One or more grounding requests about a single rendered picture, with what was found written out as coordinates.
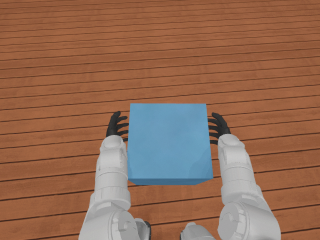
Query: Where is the left robot hand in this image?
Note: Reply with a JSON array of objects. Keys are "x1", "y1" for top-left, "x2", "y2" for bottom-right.
[{"x1": 106, "y1": 111, "x2": 129, "y2": 142}]

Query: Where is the carton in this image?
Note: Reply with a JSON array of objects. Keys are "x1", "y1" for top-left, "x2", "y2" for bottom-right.
[{"x1": 127, "y1": 103, "x2": 214, "y2": 185}]

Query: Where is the left robot forearm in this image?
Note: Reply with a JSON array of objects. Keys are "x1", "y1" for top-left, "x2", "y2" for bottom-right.
[{"x1": 82, "y1": 135, "x2": 131, "y2": 227}]

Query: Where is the right robot hand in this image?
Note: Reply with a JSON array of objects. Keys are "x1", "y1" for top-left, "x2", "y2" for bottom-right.
[{"x1": 207, "y1": 112, "x2": 231, "y2": 145}]

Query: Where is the robot right shin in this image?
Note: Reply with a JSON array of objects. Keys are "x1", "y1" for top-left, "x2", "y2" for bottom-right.
[{"x1": 185, "y1": 222, "x2": 196, "y2": 228}]

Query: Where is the right robot forearm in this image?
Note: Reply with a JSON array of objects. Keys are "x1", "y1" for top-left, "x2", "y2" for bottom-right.
[{"x1": 217, "y1": 134, "x2": 281, "y2": 239}]

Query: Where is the robot left shin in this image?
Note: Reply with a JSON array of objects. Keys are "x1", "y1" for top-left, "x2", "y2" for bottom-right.
[{"x1": 134, "y1": 218, "x2": 146, "y2": 225}]

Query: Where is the robot left upper arm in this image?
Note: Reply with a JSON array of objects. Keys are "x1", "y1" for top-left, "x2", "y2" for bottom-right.
[{"x1": 78, "y1": 209, "x2": 140, "y2": 240}]

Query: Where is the robot shin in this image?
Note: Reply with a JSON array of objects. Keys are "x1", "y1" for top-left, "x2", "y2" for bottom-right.
[
  {"x1": 134, "y1": 218, "x2": 146, "y2": 225},
  {"x1": 185, "y1": 222, "x2": 196, "y2": 228}
]

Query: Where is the robot right upper arm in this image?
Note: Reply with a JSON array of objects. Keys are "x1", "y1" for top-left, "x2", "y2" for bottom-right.
[{"x1": 217, "y1": 201, "x2": 281, "y2": 240}]

